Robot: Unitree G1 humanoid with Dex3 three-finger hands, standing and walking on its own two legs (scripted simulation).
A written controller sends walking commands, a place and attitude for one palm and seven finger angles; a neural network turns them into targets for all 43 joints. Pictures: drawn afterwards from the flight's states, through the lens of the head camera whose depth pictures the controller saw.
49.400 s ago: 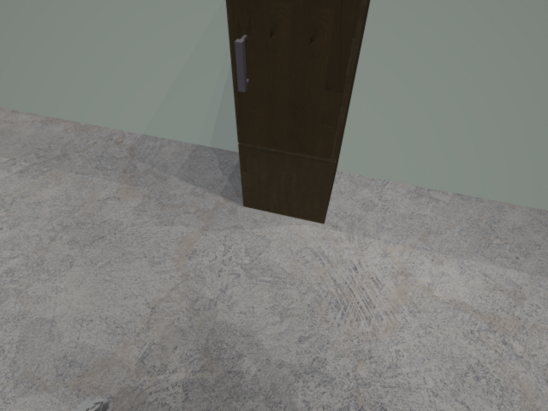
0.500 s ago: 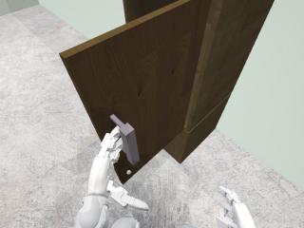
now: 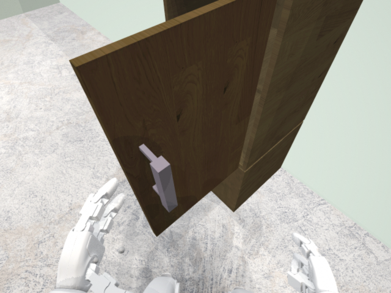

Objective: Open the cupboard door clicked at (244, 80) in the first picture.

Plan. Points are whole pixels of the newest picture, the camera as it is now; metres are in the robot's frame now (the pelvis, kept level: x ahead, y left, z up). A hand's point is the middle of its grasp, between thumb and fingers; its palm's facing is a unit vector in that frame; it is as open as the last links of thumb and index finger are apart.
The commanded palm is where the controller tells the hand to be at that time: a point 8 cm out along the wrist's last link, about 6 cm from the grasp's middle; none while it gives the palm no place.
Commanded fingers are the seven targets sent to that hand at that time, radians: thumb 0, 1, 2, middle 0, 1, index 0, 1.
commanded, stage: slide the hand sideways off the handle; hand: left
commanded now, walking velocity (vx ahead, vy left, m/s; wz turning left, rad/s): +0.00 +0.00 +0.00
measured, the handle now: (158, 179) +0.32 +0.10 +0.07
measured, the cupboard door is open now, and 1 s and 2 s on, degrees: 90 90 90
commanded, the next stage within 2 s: draw the hand back to the body in 0.10 s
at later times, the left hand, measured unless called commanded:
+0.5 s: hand (89, 242) +0.19 +0.17 +0.11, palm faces +0.00 -1.00 -0.06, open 16.3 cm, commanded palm +0.15 +0.23 +0.12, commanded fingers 0.00 -0.50 0.30 -0.15 -0.30 -0.15 -0.30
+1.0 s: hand (19, 226) +0.19 +0.25 +0.16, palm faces +0.28 -0.89 -0.36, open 13.9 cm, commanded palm +0.15 +0.29 +0.20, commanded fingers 0.00 0.23 0.62 -0.18 -0.30 -0.18 -0.30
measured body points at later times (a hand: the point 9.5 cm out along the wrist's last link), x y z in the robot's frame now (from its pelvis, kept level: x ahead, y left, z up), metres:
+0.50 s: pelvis +0.00 +0.02 +0.02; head +0.02 +0.01 +0.47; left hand +0.18 +0.23 +0.11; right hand +0.18 -0.20 -0.05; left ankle +0.03 +0.12 -0.66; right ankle -0.01 -0.08 -0.66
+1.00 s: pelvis +0.02 +0.03 +0.06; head +0.00 +0.02 +0.51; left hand +0.17 +0.30 +0.18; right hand +0.20 -0.18 -0.01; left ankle +0.03 +0.12 -0.66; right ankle -0.01 -0.08 -0.66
